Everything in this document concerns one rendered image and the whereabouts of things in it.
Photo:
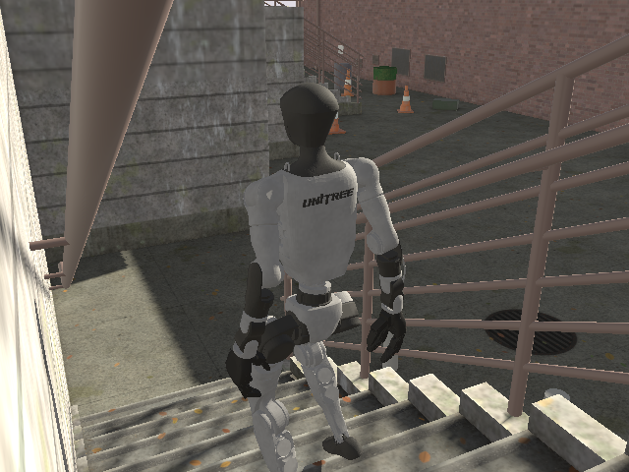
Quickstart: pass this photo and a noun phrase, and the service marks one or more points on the robot left upper arm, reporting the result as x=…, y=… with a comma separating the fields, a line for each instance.
x=261, y=200

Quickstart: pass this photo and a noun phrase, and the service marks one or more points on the robot right shin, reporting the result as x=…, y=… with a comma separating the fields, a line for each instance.
x=323, y=384

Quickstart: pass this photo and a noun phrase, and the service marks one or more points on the right robot forearm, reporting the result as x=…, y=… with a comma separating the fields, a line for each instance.
x=391, y=282

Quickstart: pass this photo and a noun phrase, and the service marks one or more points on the right robot hand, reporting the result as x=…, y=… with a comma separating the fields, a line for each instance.
x=386, y=322

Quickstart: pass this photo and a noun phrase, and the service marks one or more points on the robot right upper arm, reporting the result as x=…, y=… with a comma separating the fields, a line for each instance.
x=383, y=236

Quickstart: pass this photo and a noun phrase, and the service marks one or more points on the robot right foot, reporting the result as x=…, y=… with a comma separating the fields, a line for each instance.
x=349, y=449

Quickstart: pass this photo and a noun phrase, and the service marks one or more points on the left robot hand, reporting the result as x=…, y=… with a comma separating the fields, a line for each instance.
x=240, y=369

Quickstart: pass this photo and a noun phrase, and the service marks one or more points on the left robot forearm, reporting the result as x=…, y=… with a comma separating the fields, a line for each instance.
x=252, y=325

